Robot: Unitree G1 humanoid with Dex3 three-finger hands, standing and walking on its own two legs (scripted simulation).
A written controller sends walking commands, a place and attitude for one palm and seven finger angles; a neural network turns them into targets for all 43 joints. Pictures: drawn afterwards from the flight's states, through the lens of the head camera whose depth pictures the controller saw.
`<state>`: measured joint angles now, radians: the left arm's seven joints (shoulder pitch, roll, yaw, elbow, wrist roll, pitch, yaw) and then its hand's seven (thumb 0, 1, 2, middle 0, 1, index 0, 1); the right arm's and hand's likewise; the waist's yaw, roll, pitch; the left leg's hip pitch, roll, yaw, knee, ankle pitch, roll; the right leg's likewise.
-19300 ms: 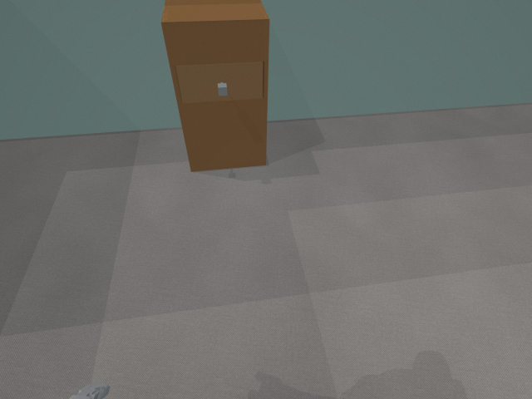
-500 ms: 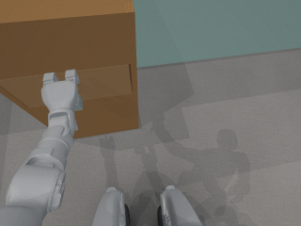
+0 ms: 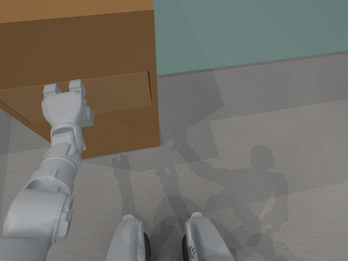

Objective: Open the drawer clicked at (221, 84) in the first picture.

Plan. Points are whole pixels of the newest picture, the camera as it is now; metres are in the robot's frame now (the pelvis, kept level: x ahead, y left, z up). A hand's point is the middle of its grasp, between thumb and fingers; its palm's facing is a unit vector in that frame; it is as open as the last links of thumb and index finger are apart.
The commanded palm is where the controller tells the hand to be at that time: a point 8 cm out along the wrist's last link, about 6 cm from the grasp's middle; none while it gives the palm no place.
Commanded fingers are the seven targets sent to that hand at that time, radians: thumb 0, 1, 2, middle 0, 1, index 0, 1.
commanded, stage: re-aim the fingers above the handle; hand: left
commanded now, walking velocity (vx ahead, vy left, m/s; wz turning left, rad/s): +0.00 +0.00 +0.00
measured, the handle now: (84, 111) +0.52 +0.22 -0.12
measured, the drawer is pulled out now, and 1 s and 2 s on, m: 0.00 0.00 0.00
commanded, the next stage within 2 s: lower the fingers behind the handle in 0.26 s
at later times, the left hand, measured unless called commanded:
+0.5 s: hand (73, 123) +0.46 +0.23 -0.06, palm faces -0.12 +0.01 -0.99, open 13.8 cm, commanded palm +0.45 +0.20 -0.01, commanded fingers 0.00 -0.50 0.30 -0.30 -1.20 -0.30 -1.20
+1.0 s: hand (81, 126) +0.46 +0.21 -0.09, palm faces -0.07 -0.02 -1.00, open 14.0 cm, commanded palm +0.45 +0.20 -0.04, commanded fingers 0.00 -0.50 0.30 -0.30 -1.20 -0.30 -1.20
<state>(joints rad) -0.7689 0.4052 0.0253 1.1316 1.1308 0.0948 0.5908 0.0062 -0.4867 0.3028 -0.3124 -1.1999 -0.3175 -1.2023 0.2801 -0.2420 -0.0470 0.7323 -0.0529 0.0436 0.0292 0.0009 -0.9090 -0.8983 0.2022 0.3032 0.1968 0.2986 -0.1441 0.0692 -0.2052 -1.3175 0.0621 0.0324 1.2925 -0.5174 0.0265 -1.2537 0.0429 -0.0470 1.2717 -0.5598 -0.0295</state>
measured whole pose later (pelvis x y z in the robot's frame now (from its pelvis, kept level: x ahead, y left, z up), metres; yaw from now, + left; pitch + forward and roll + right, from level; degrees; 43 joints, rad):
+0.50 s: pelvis +0.00 +0.00 +0.00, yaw +0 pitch +31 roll -2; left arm -0.77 0.40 -0.01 1.16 1.11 0.11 0.55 0.01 -0.49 0.30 -0.31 -1.20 -0.32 -1.20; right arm 0.28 -0.24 -0.04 0.73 -0.05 0.04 0.03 0.00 -0.91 -0.90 0.20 0.30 0.20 0.30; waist -0.14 0.07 -0.21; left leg -1.30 0.06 0.03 1.27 -0.51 0.03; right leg -1.24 0.04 -0.05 1.25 -0.55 -0.02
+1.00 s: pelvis -0.01 +0.00 -0.02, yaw +0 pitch +33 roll -3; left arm -0.78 0.39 0.00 1.12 1.12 0.07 0.57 0.00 -0.49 0.30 -0.32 -1.20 -0.30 -1.19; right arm 0.26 -0.22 -0.04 0.76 -0.06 0.02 0.04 0.00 -0.91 -0.90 0.20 0.30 0.20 0.30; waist -0.13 0.07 -0.22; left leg -1.42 0.06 0.02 1.39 -0.53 0.03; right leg -1.36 0.04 -0.06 1.37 -0.58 -0.03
